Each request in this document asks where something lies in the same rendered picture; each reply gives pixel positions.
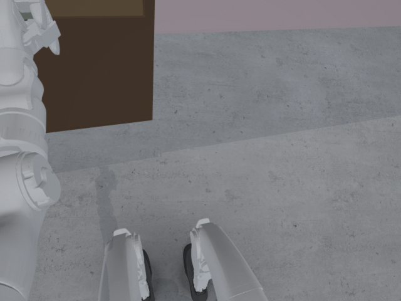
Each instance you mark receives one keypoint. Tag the robot foot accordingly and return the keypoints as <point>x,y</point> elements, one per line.
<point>149,278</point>
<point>201,295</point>

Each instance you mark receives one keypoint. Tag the cabinet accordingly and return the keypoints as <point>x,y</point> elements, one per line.
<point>104,73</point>

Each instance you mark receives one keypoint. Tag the left robot upper arm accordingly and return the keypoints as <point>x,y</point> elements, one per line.
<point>28,187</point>

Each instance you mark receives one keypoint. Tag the handle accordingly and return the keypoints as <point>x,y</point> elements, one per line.
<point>26,15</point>

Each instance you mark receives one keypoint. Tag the robot left foot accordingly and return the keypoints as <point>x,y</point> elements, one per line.
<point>149,278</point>

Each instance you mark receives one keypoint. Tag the robot left forearm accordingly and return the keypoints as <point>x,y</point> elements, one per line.
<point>22,112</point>

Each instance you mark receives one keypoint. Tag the drawer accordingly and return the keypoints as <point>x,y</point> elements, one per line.
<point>95,7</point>

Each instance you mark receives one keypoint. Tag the left robot hand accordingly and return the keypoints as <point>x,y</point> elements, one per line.
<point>31,35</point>

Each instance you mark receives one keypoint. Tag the robot right foot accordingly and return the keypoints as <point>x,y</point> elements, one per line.
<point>201,295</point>

